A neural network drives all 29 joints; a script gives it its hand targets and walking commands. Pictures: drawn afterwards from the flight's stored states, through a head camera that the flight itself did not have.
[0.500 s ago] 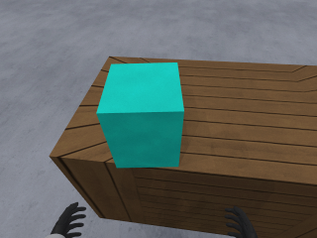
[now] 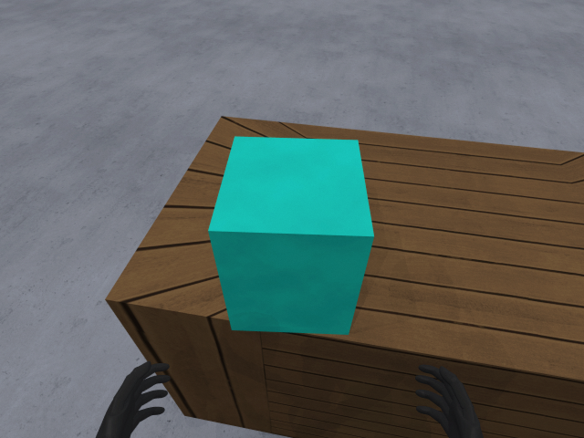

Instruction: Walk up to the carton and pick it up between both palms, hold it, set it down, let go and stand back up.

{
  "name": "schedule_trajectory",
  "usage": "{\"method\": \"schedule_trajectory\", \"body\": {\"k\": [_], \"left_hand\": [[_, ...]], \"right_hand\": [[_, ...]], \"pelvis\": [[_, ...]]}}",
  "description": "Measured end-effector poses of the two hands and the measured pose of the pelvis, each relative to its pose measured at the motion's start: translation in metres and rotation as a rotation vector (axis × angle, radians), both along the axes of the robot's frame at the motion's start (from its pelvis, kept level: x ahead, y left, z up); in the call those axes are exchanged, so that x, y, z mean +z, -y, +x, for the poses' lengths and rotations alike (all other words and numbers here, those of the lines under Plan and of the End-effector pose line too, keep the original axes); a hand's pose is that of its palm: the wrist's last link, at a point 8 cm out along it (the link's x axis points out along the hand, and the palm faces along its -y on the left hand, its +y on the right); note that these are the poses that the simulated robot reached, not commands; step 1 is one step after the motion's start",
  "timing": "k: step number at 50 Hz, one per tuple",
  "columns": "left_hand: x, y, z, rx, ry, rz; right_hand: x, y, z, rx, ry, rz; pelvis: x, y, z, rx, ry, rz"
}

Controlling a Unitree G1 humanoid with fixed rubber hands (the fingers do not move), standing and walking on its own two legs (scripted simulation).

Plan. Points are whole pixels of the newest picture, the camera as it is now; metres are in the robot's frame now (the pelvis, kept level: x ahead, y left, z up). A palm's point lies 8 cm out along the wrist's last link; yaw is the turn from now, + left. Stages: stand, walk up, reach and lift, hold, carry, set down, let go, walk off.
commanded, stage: reach and lift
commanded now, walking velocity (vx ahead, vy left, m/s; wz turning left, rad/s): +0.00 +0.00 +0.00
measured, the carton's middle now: (292, 237) +0.43 +0.03 +0.04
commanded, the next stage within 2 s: none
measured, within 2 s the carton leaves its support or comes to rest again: neither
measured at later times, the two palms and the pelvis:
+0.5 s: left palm (128, 391) +0.19 +0.22 +0.03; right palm (462, 388) +0.20 -0.18 +0.02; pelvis -0.02 -0.01 +0.00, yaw +1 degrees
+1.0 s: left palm (133, 303) +0.27 +0.23 +0.08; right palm (446, 303) +0.28 -0.17 +0.08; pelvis -0.02 -0.01 +0.00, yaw +1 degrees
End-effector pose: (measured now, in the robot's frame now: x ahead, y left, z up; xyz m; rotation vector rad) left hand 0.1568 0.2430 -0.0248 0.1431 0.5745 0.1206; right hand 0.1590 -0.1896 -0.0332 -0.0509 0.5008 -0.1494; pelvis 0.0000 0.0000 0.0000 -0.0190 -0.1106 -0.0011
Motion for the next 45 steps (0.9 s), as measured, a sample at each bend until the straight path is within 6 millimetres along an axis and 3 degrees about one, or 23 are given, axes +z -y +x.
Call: {"method": "schedule_trajectory", "body": {"k": [22,32,45], "left_hand": [[0.044,0.018,0.022,0.005,0.255,-0.071],[0.062,0.018,0.053,0.009,0.293,-0.094],[0.1,0.013,0.1,0.006,0.306,-0.101]], "right_hand": [[0.05,-0.007,0.03,-0.016,0.219,0.056],[0.068,-0.013,0.062,-0.012,0.259,0.076],[0.1,-0.022,0.11,-0.004,0.299,0.097]], "pelvis": [[0.0,0.01,-0.019,0.013,0.0,0.007],[-0.001,0.012,-0.026,0.015,-0.008,0.014],[0.0,0.008,-0.021,0.012,-0.018,0.007]]}}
